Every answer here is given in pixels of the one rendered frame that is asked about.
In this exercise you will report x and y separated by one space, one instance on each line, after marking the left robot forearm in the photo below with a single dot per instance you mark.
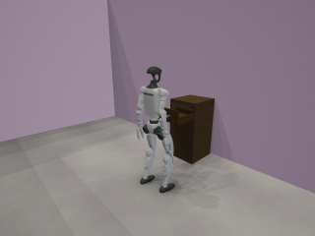
139 117

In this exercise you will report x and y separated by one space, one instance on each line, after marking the left robot upper arm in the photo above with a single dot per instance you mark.
140 105

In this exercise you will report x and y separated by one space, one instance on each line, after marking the drawer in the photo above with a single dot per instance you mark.
178 116

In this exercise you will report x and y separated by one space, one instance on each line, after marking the robot left hand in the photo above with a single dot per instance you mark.
138 130

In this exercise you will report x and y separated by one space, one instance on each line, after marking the cabinet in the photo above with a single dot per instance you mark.
192 140

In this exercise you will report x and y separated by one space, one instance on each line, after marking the robot right hand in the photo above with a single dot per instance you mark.
167 141

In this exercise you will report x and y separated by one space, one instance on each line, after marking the right robot upper arm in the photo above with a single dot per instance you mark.
163 95

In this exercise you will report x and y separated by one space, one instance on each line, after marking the robot torso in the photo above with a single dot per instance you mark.
151 102

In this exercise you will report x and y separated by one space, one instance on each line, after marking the right robot forearm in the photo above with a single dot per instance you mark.
163 124

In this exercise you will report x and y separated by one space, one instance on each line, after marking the humanoid robot head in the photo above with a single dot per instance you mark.
154 71

